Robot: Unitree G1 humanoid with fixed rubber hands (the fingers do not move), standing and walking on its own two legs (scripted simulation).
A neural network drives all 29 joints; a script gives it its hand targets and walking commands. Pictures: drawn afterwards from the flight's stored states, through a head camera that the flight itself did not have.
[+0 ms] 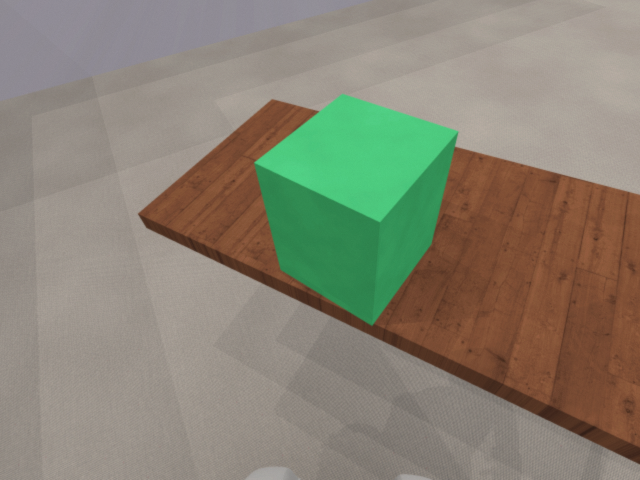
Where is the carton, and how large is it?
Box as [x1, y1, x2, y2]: [254, 94, 458, 325]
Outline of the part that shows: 341,94 254,162 280,269 371,325 431,243 458,131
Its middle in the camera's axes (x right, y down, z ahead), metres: +0.06 -0.05 +0.63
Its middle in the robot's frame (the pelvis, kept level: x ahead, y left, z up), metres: +0.50 -0.04 +0.02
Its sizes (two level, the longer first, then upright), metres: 0.210 0.200 0.250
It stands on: a table, 0.66 m high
